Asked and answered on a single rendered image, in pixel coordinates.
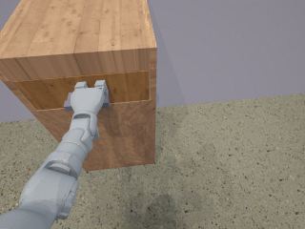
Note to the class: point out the handle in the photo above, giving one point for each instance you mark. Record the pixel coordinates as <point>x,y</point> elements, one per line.
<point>68,107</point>

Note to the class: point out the left robot hand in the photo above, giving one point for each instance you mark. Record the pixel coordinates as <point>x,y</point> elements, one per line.
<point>89,99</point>

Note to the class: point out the cabinet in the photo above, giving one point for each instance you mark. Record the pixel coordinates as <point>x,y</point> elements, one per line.
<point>56,38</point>

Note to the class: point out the left robot upper arm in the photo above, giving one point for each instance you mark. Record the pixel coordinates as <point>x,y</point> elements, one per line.
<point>49,198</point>

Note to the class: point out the robot left forearm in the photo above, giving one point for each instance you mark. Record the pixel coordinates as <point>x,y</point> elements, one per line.
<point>71,152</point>

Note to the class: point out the drawer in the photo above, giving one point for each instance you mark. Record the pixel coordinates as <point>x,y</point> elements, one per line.
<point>52,92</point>

